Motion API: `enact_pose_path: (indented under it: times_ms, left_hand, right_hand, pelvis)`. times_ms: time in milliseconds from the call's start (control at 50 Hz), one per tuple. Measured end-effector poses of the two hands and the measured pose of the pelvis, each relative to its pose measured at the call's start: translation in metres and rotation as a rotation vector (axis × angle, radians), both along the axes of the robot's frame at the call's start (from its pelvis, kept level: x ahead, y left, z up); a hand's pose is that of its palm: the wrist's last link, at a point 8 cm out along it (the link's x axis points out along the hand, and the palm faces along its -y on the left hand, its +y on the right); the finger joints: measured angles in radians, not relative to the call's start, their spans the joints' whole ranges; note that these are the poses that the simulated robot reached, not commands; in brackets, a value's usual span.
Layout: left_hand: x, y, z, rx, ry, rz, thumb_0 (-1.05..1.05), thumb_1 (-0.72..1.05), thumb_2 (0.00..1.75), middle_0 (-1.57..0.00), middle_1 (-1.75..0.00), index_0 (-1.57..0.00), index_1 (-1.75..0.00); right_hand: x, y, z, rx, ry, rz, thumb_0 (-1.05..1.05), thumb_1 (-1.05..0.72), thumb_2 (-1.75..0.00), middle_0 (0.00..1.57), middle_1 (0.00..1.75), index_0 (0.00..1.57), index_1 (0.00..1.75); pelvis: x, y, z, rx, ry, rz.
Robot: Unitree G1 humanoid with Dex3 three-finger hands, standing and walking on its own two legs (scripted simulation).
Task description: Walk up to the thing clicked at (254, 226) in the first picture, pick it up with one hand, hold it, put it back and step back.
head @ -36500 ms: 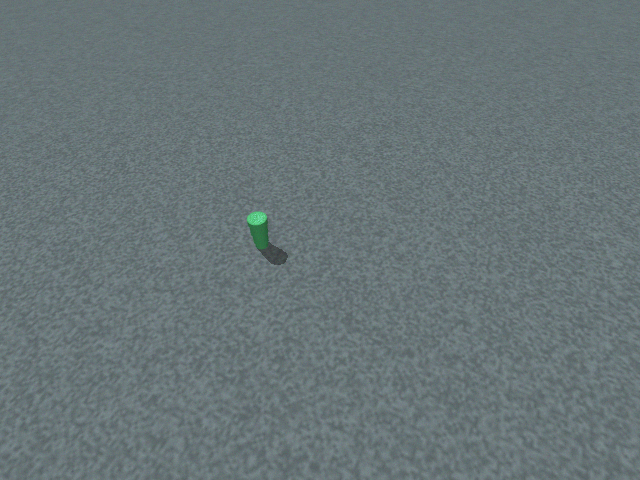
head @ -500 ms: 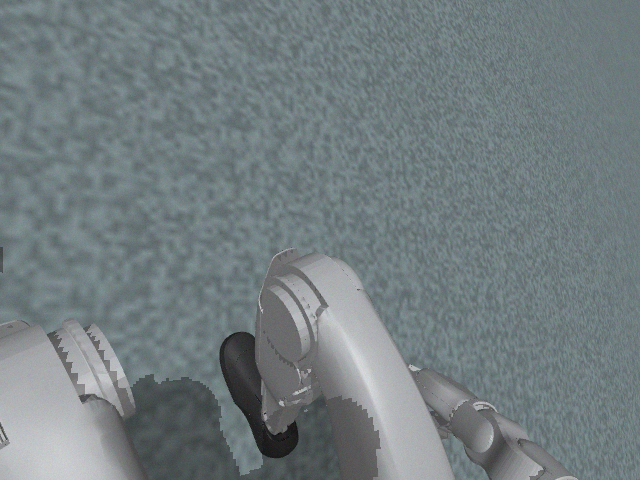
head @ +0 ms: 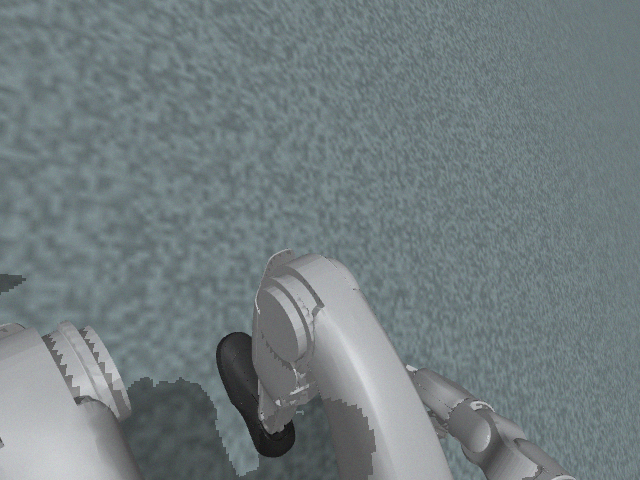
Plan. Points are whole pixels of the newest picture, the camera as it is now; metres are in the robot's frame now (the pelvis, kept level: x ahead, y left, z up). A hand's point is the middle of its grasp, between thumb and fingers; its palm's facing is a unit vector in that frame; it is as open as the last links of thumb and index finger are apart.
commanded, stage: withdraw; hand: left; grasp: from the side
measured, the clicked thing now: out of the picture +0.46 +0.34 -0.22
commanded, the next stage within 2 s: rise in 0.40 s
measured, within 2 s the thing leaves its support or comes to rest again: rests again in 0.54 s
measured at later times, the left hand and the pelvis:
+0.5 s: hand out of the picture +0.47 +0.43 -0.09, palm faces +0.53 -0.84 -0.08, open 17.5 cm; pelvis +0.00 +0.00 +0.01, yaw +1 degrees
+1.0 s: hand out of the picture +0.33 +0.46 +0.00, palm faces +0.43 -0.76 -0.50, open 17.0 cm; pelvis +0.01 +0.00 +0.07, yaw +8 degrees
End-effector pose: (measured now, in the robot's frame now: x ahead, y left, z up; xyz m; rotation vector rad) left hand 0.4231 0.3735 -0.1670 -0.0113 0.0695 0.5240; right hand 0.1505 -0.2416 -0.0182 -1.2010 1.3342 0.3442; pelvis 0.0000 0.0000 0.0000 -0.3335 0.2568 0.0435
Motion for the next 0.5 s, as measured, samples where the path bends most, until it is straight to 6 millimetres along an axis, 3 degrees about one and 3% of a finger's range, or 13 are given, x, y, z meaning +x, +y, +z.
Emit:
enact_pose_path:
  times_ms: [240, 320, 400, 500]
  left_hand:
    - [-0.002, 0.007, 0.003, -0.007, -0.026, 0.035, -0.02, -0.56, 0.16, -0.2, -0.2, -0.22, -0.2]
    - [-0.001, 0.029, 0.022, 0.026, -0.083, 0.079, -0.02, -0.59, 0.12, -0.14, -0.14, -0.16, -0.14]
    - [0.0, 0.063, 0.054, 0.074, -0.125, 0.102, -0.02, -0.6, 0.09, -0.11, -0.11, -0.13, -0.11]
    - [-0.004, 0.091, 0.08, 0.109, -0.036, 0.037, -0.02, -0.61, 0.06, -0.08, -0.1, -0.1, -0.09]
  right_hand:
    - [-0.003, 0.0, 0.001, -0.002, 0.003, -0.004, -0.01, -0.91, -0.9, 0.21, 0.3, 0.21, 0.3]
    - [-0.005, -0.004, 0.001, -0.009, 0.001, -0.021, -0.01, -0.91, -0.9, 0.21, 0.3, 0.21, 0.3]
    - [-0.007, -0.008, 0.0, -0.008, -0.008, -0.052, -0.01, -0.91, -0.9, 0.21, 0.3, 0.21, 0.3]
    - [-0.006, -0.008, -0.001, 0.018, -0.039, -0.101, -0.01, -0.91, -0.9, 0.21, 0.3, 0.21, 0.3]
  pelvis:
    - [-0.001, -0.002, 0.001, 0.005, -0.005, 0.0]
    - [-0.002, -0.003, 0.002, 0.012, -0.001, 0.002]
    - [0.0, -0.003, 0.003, 0.019, 0.02, 0.006]
    - [0.001, -0.002, 0.007, 0.022, 0.055, 0.01]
